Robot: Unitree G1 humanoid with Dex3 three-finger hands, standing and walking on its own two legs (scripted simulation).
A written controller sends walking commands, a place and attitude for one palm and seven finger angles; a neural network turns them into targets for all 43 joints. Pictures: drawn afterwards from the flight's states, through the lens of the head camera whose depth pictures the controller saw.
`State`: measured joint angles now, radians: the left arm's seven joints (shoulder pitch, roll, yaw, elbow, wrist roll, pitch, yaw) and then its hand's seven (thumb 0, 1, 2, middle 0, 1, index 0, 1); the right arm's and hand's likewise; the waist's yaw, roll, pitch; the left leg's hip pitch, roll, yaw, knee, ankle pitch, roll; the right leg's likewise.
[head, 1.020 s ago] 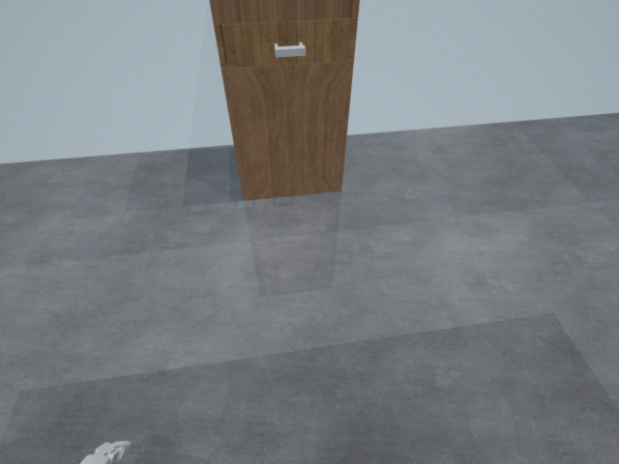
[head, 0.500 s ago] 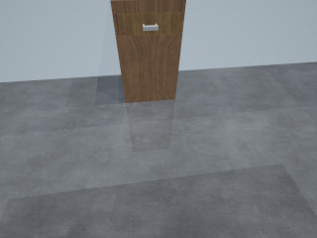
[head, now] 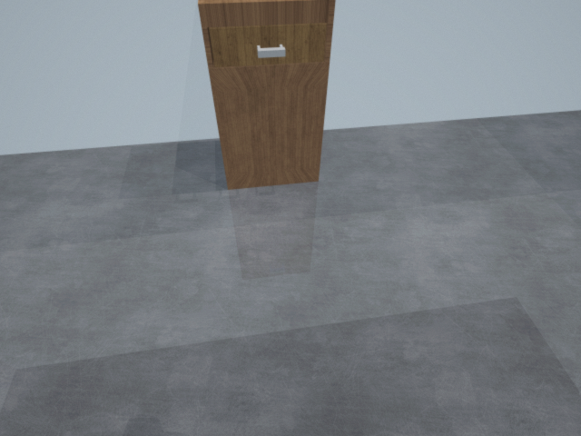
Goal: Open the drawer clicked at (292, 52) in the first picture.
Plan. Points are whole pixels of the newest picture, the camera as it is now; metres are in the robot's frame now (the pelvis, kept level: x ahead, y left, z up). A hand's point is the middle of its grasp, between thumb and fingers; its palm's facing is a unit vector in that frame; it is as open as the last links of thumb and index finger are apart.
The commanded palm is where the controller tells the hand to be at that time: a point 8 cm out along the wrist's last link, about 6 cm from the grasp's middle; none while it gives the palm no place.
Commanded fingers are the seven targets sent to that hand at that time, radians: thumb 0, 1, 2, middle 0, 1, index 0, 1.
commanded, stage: look at it before walking up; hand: left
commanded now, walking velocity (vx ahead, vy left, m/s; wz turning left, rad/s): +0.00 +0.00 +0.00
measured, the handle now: (270, 49) +1.39 +0.16 -0.06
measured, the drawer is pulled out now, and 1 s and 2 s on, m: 0.00 0.00 0.00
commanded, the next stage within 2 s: walk to a spot facing it in 0.52 s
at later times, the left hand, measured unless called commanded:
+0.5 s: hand out of the picture +0.08 +0.25 -0.16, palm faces -0.03 -0.94 -0.33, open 7.4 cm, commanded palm none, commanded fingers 0.00 0.90 0.90 -0.20 -0.30 -0.20 -0.30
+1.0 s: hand out of the picture +0.08 +0.16 -0.18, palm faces -0.10 -0.97 -0.23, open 7.4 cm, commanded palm none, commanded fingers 0.00 0.90 0.90 -0.20 -0.30 -0.20 -0.30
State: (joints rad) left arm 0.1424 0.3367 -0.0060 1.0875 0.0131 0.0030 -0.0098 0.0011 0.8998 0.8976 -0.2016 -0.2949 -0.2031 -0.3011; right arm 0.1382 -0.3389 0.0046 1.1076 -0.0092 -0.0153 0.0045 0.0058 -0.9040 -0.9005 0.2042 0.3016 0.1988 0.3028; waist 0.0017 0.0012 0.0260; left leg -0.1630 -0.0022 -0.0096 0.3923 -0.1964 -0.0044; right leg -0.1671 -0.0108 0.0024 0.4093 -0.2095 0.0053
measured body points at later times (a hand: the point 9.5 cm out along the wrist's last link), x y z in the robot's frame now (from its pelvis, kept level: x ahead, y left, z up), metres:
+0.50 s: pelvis +0.01 +0.00 +0.00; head +0.01 +0.00 +0.45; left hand +0.09 +0.29 -0.13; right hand +0.09 -0.30 -0.13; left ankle +0.01 +0.12 -0.74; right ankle +0.01 -0.12 -0.74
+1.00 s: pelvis +0.06 -0.04 -0.02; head +0.07 -0.06 +0.43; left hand +0.09 +0.21 -0.16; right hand +0.02 -0.29 -0.18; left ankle +0.01 +0.11 -0.72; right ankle +0.05 -0.12 -0.75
